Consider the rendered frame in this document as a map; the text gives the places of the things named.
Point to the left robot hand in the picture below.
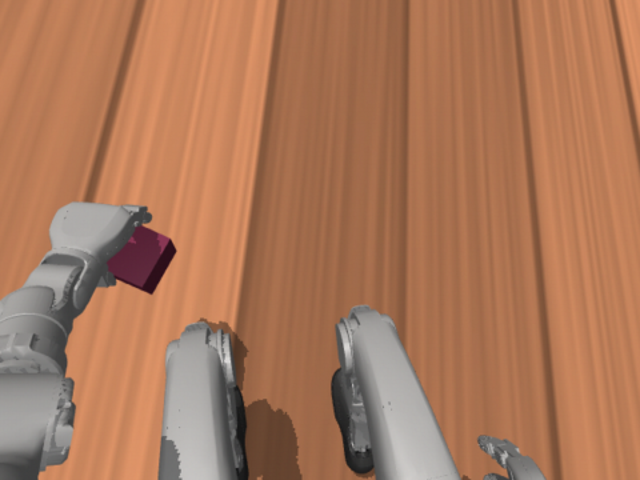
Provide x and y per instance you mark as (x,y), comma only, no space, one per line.
(100,230)

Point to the right robot hand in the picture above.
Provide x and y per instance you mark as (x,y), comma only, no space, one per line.
(507,455)

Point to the cube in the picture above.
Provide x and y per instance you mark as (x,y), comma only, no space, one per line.
(144,259)

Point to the right robot foot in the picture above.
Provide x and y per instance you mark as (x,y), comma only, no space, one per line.
(358,462)

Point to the left robot arm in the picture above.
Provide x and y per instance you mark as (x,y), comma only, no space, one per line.
(36,408)

